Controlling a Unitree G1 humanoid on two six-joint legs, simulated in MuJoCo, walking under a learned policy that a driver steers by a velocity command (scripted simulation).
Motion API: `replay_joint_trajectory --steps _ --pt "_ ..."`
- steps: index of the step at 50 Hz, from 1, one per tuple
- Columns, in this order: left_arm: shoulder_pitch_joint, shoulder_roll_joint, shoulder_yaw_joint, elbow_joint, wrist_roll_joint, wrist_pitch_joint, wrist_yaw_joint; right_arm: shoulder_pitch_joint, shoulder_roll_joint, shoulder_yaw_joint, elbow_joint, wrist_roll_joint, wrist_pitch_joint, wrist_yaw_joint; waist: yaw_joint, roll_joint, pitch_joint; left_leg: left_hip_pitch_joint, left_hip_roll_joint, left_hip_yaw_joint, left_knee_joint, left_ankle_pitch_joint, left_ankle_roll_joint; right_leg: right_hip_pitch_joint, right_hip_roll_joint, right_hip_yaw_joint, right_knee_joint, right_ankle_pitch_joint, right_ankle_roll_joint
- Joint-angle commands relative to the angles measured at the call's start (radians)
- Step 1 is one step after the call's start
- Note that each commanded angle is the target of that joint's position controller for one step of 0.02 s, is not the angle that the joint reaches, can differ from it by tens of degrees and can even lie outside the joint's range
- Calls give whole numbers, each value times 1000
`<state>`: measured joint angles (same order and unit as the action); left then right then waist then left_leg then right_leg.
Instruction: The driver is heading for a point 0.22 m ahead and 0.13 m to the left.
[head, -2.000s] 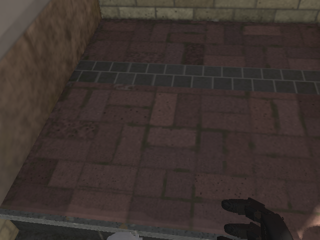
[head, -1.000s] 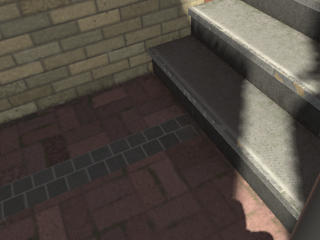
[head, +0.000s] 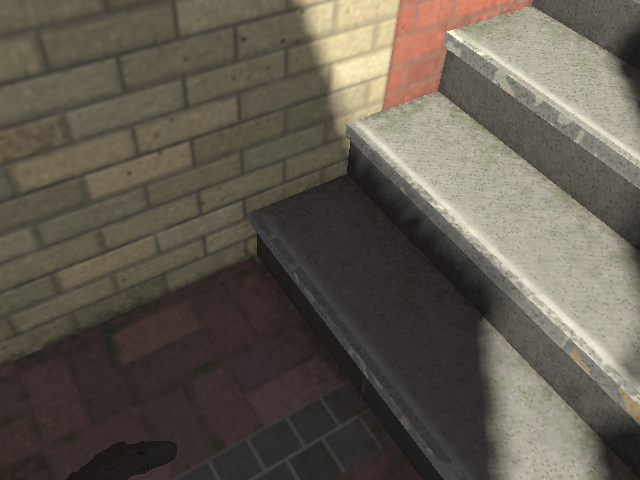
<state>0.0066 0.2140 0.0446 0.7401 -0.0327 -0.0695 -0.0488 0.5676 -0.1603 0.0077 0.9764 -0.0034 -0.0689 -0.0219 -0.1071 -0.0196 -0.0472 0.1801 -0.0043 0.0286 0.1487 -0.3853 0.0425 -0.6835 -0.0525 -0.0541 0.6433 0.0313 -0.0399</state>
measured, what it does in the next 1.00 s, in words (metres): walks ahead: right foot, then left foot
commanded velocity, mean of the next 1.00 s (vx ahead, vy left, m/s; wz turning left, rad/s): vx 0.13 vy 0.00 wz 0.08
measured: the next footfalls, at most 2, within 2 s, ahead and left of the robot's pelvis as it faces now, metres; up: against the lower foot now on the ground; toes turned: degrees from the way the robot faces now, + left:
right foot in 0.06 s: +0.22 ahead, -0.14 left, +0.00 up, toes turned -2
left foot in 0.46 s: +0.36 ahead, +0.14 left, +0.00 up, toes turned +3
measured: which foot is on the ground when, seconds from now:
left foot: down 0.00-0.08, up 0.10-0.44, down 0.46-1.00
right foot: up 0.00-0.04, down 0.06-0.48, up 0.50-0.70, down 0.72-1.00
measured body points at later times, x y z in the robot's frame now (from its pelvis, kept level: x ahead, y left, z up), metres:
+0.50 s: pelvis +0.23 +0.02 +0.00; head +0.25 +0.03 +0.45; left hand +0.30 +0.29 -0.13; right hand +0.44 -0.21 -0.09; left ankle +0.33 +0.14 -0.73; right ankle +0.18 -0.14 -0.73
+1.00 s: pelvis +0.28 +0.01 +0.00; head +0.29 +0.02 +0.45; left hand +0.35 +0.27 -0.13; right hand +0.43 -0.23 -0.12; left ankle +0.32 +0.14 -0.73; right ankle +0.25 -0.13 -0.73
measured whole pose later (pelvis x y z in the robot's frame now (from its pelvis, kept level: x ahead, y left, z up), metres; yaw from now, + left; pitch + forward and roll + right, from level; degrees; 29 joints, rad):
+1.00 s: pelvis +0.28 +0.01 +0.00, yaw +4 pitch +0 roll +0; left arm 0.25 0.21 0.02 0.87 0.03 -0.04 0.03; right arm 0.15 -0.21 -0.05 0.82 -0.02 0.02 -0.03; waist -0.01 0.01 0.03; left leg -0.35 0.01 -0.02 0.57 -0.21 -0.01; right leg -0.19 -0.03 0.01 0.55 -0.35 0.04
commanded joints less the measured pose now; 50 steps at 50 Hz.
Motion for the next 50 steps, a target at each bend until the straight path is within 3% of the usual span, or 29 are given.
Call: replay_joint_trajectory --steps 1,2,3,4,5,6,7,8,10,12,15,17,20,22,23,24,25,26,27,28,30,34,35,36,37,39,41,45,50 --pt "-33 108 30 -74 6 -41 -2 4 -205 -48 -44 -1 -1 -1 100 200 91 -38 225 -113 204 1183 132 191 104 -58 -119 -93 -34" --pt "128 149 47 -51 14 -46 11 -37 -219 -50 -65 -9 4 3 191 204 14 -91 184 -94 393 1254 97 405 112 -63 -199 -21 -60" --pt "321 217 60 -15 44 -51 32 -86 -200 -45 -97 -16 -11 6 269 214 -126 -339 156 -106 641 1017 60 776 -36 82 -137 116 -109" --pt "443 322 78 -4 88 -48 46 24 -39 -6 -133 -34 -35 14 193 -112 -350 -761 -35 -83 1049 193 -13 1246 -389 504 -40 452 -286" --pt "455 237 57 -16 91 -44 52 34 -97 -20 -104 -4 -65 15 211 -204 -513 -790 -101 -260 1276 -209 -29 1181 -451 750 -188 478 -356" --pt "358 180 40 -34 69 -36 56 -73 -198 -55 -136 33 -68 16 187 -170 -349 -828 -27 -257 1296 -148 -28 1003 -378 526 -217 502 -285" --pt "288 135 26 -39 45 -32 58 -156 -185 -51 -159 30 -59 10 161 -102 -230 -867 28 -186 1256 -81 -34 863 -331 357 -224 529 -232" --pt "257 105 14 -33 38 -36 59 -206 -164 -54 -170 23 -50 4 139 -17 -148 -858 46 -160 1212 -35 -45 725 -288 282 -272 507 -209" --pt "202 75 3 -23 48 -44 60 -184 -123 -56 -178 28 -18 0 70 -62 -73 -780 77 -133 1121 1 -49 539 -228 175 -348 457 -180" --pt "176 103 8 -5 53 -44 65 -179 -68 -44 -191 25 -7 1 28 -80 -33 -755 78 -107 987 37 -65 415 -206 105 -393 472 -182" --pt "149 164 24 -7 58 -37 78 -274 -85 -36 -224 -6 -6 11 40 -89 -42 -642 81 -64 693 233 -85 343 -148 16 -394 461 -172" --pt "175 182 30 7 41 -26 82 -320 -118 -44 -235 -9 0 21 56 -95 -71 -599 74 -69 607 330 -90 383 -162 27 -385 354 -164" --pt "181 184 35 28 25 -15 83 -390 -158 -59 -266 -11 6 28 60 -84 -41 -565 75 -84 497 377 -66 396 -187 58 -341 164 -128" --pt "197 153 31 37 32 -6 81 -388 -188 -74 -270 -27 4 34 66 -69 -40 -510 31 -38 402 401 -31 416 -119 38 -235 28 -82" --pt "252 119 22 55 41 -3 82 -385 -213 -83 -277 -30 0 28 80 -15 -37 -452 52 -55 353 572 -9 407 -71 24 -162 -65 -41" --pt "308 68 8 53 67 -6 83 -383 -252 -88 -298 -40 -3 14 115 108 -60 -356 162 -161 362 943 23 338 12 -26 -37 -239 20" --pt "420 5 -13 67 65 -2 88 -401 -229 -72 -314 -58 3 6 160 321 -135 -244 304 -318 333 1056 166 248 32 5 84 -474 73" --pt "370 76 -3 57 62 13 91 -362 -149 -56 -307 -47 15 6 104 308 -187 -238 328 -396 299 938 222 242 15 59 177 -621 102" --pt "310 108 5 33 52 30 90 -357 -145 -54 -299 -38 23 6 95 267 -204 -243 327 -424 272 764 221 218 -3 96 216 -673 108" --pt "272 118 10 30 48 46 94 -381 -170 -62 -300 -38 25 4 97 203 -197 -281 318 -431 255 636 198 216 -20 120 235 -662 108" --pt "263 113 13 31 53 69 103 -474 -201 -72 -316 -30 27 -6 129 171 -148 -422 292 -378 225 486 154 280 -36 132 186 -584 113" --pt "322 67 3 76 60 65 106 -507 -151 -63 -299 -12 44 -13 155 156 -109 -548 166 -217 227 127 73 482 26 52 -115 -277 96" --pt "299 85 3 67 73 66 105 -473 -136 -60 -279 -5 41 -12 136 131 -76 -587 144 -200 224 -1 29 512 11 70 -151 -234 79" --pt "279 114 4 45 80 67 108 -459 -128 -57 -267 -12 36 -8 120 103 -34 -625 121 -187 238 -82 -10 508 -39 120 -181 -246 54" --pt "248 162 18 38 73 60 108 -435 -149 -70 -262 -17 40 -7 93 30 22 -593 64 -119 248 -67 -44 402 -44 133 -187 -384 24" --pt "219 104 4 42 67 37 97 -473 -142 -73 -264 -24 41 -11 97 -8 38 -473 51 -104 310 88 -47 319 -25 119 -220 -400 37" --pt "219 106 4 50 65 16 88 -469 -135 -74 -258 -20 48 -14 93 -29 24 -440 54 -103 337 219 -27 353 -20 107 -212 -294 61" --pt "255 104 0 72 57 6 82 -455 -134 -75 -241 -13 64 -8 96 -12 -1 -393 58 -97 363 368 -17 396 -16 102 -197 -193 64" --pt "266 105 -4 97 60 18 75 -431 -141 -77 -203 -17 91 -13 97 20 13 -390 56 -90 356 373 -20 420 -3 88 -200 -186 66"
